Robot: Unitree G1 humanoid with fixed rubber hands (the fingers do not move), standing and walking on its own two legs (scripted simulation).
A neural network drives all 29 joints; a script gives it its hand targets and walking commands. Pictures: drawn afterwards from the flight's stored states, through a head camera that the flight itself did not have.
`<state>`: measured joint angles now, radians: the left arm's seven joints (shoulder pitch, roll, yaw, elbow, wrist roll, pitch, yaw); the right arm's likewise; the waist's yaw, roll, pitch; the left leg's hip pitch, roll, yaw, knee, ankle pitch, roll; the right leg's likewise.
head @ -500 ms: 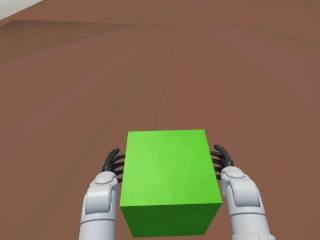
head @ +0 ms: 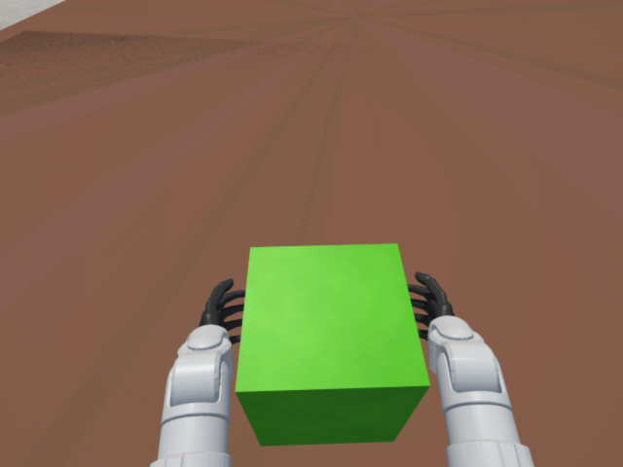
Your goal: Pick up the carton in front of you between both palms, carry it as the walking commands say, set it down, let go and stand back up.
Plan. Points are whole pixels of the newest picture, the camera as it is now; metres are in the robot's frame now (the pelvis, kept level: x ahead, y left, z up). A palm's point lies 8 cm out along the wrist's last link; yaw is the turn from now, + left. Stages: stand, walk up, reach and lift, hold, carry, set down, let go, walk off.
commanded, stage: carry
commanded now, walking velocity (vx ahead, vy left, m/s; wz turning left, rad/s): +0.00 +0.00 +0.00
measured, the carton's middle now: (325, 349) +0.30 +0.00 -0.04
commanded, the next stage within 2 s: hold in 0.34 s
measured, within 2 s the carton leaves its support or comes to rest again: neither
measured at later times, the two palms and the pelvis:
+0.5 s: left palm (230, 341) +0.28 +0.13 +0.04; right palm (463, 346) +0.26 -0.17 +0.04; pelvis -0.02 +0.00 +0.01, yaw -6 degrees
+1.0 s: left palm (233, 321) +0.32 +0.13 +0.03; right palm (456, 352) +0.26 -0.16 +0.03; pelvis -0.04 +0.05 +0.00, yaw -11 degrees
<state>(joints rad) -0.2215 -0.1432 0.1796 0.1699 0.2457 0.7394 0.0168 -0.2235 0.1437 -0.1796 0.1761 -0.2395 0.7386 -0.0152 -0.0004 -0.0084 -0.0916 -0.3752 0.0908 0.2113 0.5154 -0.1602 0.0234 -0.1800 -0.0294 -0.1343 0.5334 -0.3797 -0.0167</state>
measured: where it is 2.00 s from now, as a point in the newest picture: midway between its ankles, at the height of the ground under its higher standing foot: outside the picture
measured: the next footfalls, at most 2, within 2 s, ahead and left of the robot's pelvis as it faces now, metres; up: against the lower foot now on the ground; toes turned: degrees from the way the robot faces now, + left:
none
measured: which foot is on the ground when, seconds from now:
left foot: down 0.00-1.00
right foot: down 0.00-1.00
